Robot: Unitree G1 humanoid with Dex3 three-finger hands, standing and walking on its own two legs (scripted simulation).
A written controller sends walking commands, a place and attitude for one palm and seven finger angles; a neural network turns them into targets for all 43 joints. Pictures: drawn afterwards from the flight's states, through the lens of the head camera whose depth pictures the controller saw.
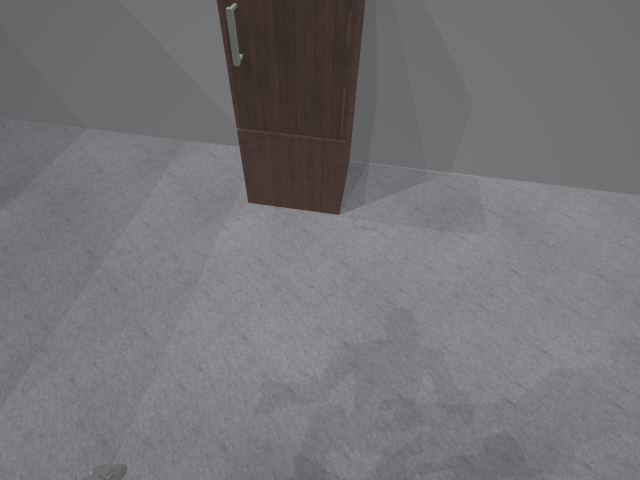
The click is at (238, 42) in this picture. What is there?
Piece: cupboard door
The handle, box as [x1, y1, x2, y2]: [225, 3, 242, 65]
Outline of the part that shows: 233,3 225,9 233,65 239,65 239,61 242,58 242,54 238,54 233,10 236,7 236,3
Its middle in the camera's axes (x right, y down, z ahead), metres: -0.27 -0.63 +1.20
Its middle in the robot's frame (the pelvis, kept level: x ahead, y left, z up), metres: +1.32 +0.33 +0.00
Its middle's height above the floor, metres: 0.77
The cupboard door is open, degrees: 0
